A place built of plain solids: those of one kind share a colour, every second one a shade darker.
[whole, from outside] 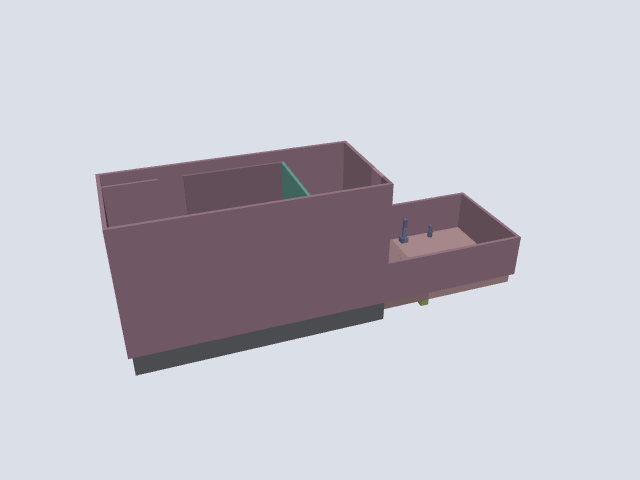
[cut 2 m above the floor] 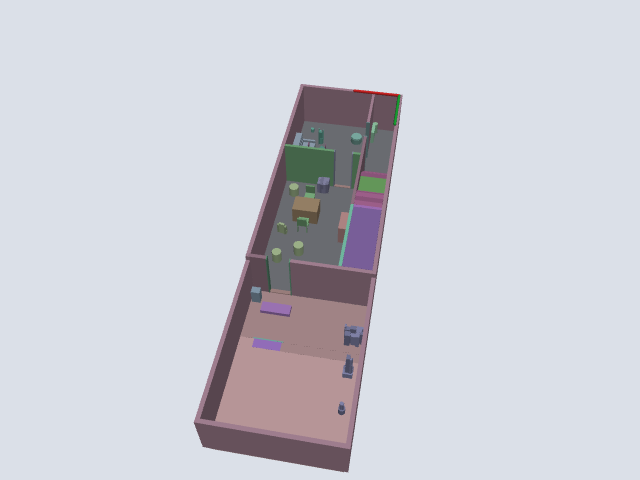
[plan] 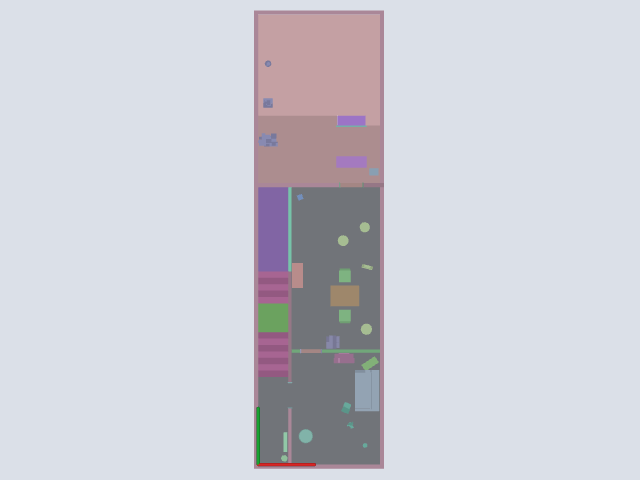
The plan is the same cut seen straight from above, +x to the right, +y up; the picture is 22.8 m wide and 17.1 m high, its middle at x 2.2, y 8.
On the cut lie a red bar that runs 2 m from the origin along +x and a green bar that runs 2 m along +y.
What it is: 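A terraced town house, two up and two down, 4.3 m between the party walls, 9.9 m deep; a hall 1.07 m wide; a stair of 13 risers of 203 mm on goings of 227 mm, 1.07 m wide, straight between the party wall and the hall's partition, arriving straight on the upper floor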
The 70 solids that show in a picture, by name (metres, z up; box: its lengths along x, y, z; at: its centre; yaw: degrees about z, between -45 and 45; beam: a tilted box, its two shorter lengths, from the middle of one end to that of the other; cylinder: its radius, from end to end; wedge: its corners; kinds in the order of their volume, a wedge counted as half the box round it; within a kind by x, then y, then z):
{
 "wall_1": {"box": [0.15, 10.18, 5.29], "at": [-0.07, 4.94, 2.59]},
 "wall_2": {"box": [0.15, 6.3, 1.85], "at": [-0.07, 13.03, 0.88]},
 "wall_3": {"box": [0.12, 2.0, 5.29], "at": [1.13, 1.0, 2.59]},
 "wall_4": {"box": [0.12, 3.94, 5.29], "at": [1.13, 4.91, 2.59]},
 "wall_5": {"box": [3.03, 0.15, 5.29], "at": [1.37, 9.95, 2.59]},
 "wall_6": {"box": [4.63, 0.15, 5.29], "at": [2.17, -0.07, 2.59]},
 "wall_7": {"box": [4.63, 0.15, 1.85], "at": [2.17, 16.1, 0.88]},
 "wall_8": {"box": [0.73, 0.15, 5.29], "at": [4.12, 9.95, 2.59]},
 "wall_9": {"box": [0.15, 10.18, 5.29], "at": [4.41, 4.94, 2.59]},
 "wall_10": {"box": [0.15, 6.3, 1.85], "at": [4.41, 13.03, 0.88]},
 "ground_1": {"box": [2.82, 0.35, 0.5], "at": [1.41, 12.25, -0.25]},
 "ground_2": {"box": [4.33, 2.06, 0.5], "at": [2.17, 11.05, -0.25]},
 "ground_3": {"box": [4.33, 3.6, 0.5], "at": [2.17, 14.23, -0.25]},
 "ground_4": {"box": [0.52, 0.35, 0.5], "at": [4.08, 12.25, -0.25]},
 "under_landing_1": {"box": [1.07, 3.0, 2.62], "at": [0.53, 8.38, 1.26]},
 "tread_1": {"box": [1.07, 0.23, 0.25], "at": [0.53, 3.24, 0.08]},
 "tread_2": {"box": [1.07, 0.23, 0.46], "at": [0.53, 3.46, 0.18]},
 "tread_3": {"box": [1.07, 0.23, 0.66], "at": [0.53, 3.69, 0.28]},
 "tread_4": {"box": [1.07, 0.23, 0.86], "at": [0.53, 3.92, 0.38]},
 "tread_5": {"box": [1.07, 0.23, 1.06], "at": [0.53, 4.15, 0.48]},
 "tread_6": {"box": [1.07, 0.23, 1.27], "at": [0.53, 4.37, 0.58]},
 "tread_7": {"box": [1.07, 0.23, 1.47], "at": [0.53, 4.6, 0.68]},
 "tread_8": {"box": [1.07, 0.23, 1.67], "at": [0.53, 5.86, 0.79]},
 "tread_9": {"box": [1.07, 0.23, 1.87], "at": [0.53, 6.08, 0.89]},
 "tread_10": {"box": [1.07, 0.23, 2.08], "at": [0.53, 6.31, 0.99]},
 "tread_11": {"box": [1.07, 0.23, 2.28], "at": [0.53, 6.54, 1.09]},
 "tread_12": {"box": [1.07, 0.23, 2.48], "at": [0.53, 6.77, 1.19]},
 "half_landing_1": {"box": [1.07, 1.03, 1.47], "at": [0.53, 5.23, 0.68]},
 "bedroom_front_wall_1": {"box": [3.21, 0.12, 2.7], "at": [2.73, 6.82, 3.89]},
 "partition_low_beyond_1": {"box": [0.12, 3.0, 2.59], "at": [1.13, 8.38, 1.24]},
 "slotfit_sofa_1": {"box": [0.55, 1.27, 0.5], "at": [3.72, 2.63, 0.2]},
 "slotfit_sofa_2": {"box": [0.74, 0.09, 0.61], "at": [3.82, 1.95, 0.26]},
 "slotfit_sofa_3": {"box": [0.28, 1.47, 0.93], "at": [4.18, 2.63, 0.41]},
 "kitchen_wall_1": {"box": [0.3, 0.12, 2.59], "at": [1.34, 4.04, 1.24]},
 "kitchen_wall_2": {"box": [2.06, 0.12, 2.59], "at": [3.3, 4.04, 1.24]},
 "kitchen_table_1": {"box": [1.03, 0.75, 0.78], "at": [3.09, 6.01, 0.34]},
 "back_wall_over_door_1": {"box": [0.89, 0.15, 2.74], "at": [3.32, 9.95, 3.87]},
 "tread_head_1": {"box": [1.07, 0.12, 2.62], "at": [0.53, 6.94, 1.26]},
 "slotfit_kitchen_wall_table_1": {"box": [0.4, 0.89, 0.9], "at": [1.4, 6.74, 0.4]},
 "yard_feature_bottom_1": {"box": [1.0, 0.35, 0.9], "at": [3.32, 12.25, -0.75]},
 "slotfit_storage_1": {"box": [0.68, 0.34, 1.25], "at": [3.05, 3.78, 0.58]},
 "clutter_kitchen_1": {"cylinder": 0.19, "from": [3.03, 7.97, -0.05], "to": [3.03, 7.97, 0.49]},
 "clutter_kitchen_2": {"cylinder": 0.18, "from": [3.8, 8.45, -0.05], "to": [3.8, 8.45, 0.49]},
 "clutter_kitchen_3": {"cylinder": 0.2, "from": [3.85, 4.82, -0.05], "to": [3.85, 4.82, 0.42]},
 "clutter_kitchen_4": {"box": [0.23, 0.1, 0.59], "at": [3.89, 7.05, 0.24], "yaw": -14.7},
 "own_plant_yard_1": {"box": [0.12, 0.22, 0.7], "at": [0.19, 11.69, 0.3]},
 "own_plant_yard_2": {"box": [0.28, 0.33, 0.6], "at": [0.29, 11.59, 0.25]},
 "own_plant_yard_3": {"cylinder": 0.12, "from": [0.35, 14.28, -0.05], "to": [0.35, 14.28, 0.28]},
 "own_plant_yard_4": {"box": [0.12, 0.17, 1.22], "at": [0.37, 12.9, 0.56]},
 "own_plant_yard_5": {"box": [0.2, 0.15, 0.85], "at": [0.38, 11.53, 0.37]},
 "own_plant_yard_6": {"box": [0.12, 0.2, 0.7], "at": [0.39, 12.88, 0.3]},
 "own_plant_yard_7": {"box": [0.2, 0.2, 0.7], "at": [0.55, 11.7, 0.3]},
 "slotfit_chair_1": {"cylinder": 0.25, "from": [1.69, 1.01, -0.05], "to": [1.69, 1.01, 0.26]},
 "slotfit_chair_2": {"cylinder": 0.23, "from": [1.69, 1.01, -0.05], "to": [1.69, 1.01, 0.31]},
 "yard_feature_fill_1": {"box": [1.0, 0.35, 0.3], "at": [3.32, 12.25, -0.15]},
 "yard_step_1": {"box": [1.09, 0.41, 0.2], "at": [3.32, 10.78, 0.05]},
 "box_cardboard_1": {"box": [0.58, 0.27, 0.38], "at": [3.98, 3.59, 0.14], "yaw": 33.0},
 "radiator_1": {"box": [0.14, 0.7, 0.6], "at": [0.96, 0.8, 0.42]},
 "own_bin_1": {"box": [0.33, 0.27, 0.65], "at": [4.12, 10.43, 0.28]},
 "side_chair_1": {"box": [0.38, 0.08, 0.38], "at": [3.09, 5.07, 0.65]},
 "side_chair_2": {"box": [0.42, 0.42, 0.04], "at": [3.09, 5.31, 0.43]},
 "side_chair_3": {"box": [0.42, 0.42, 0.04], "at": [3.09, 6.71, 0.43]},
 "side_chair_4": {"box": [0.38, 0.08, 0.38], "at": [3.09, 6.95, 0.65]},
 "doorframe_back_1": {"box": [0.041, 0.19, 2.15], "at": [2.9, 9.95, 1.02]},
 "doorframe_back_2": {"box": [0.041, 0.19, 2.15], "at": [3.73, 9.95, 1.02]},
 "own_basket_passage_1": {"box": [0.24, 0.24, 0.57], "at": [2.54, 4.24, 0.23]},
 "threshold_1": {"box": [0.78, 0.13, 0.07], "at": [1.88, 4.04, -0.01]},
 "threshold_2": {"box": [0.87, 0.16, 0.08], "at": [3.32, 9.95, -0.01]},
 "doorframe_front_room_1": {"box": [0.16, 0.045, 2.15], "at": [1.13, 2.02, 1.02]},
 "doorframe_kitchen_1": {"box": [0.043, 0.16, 2.15], "at": [2.25, 4.04, 1.02]}
}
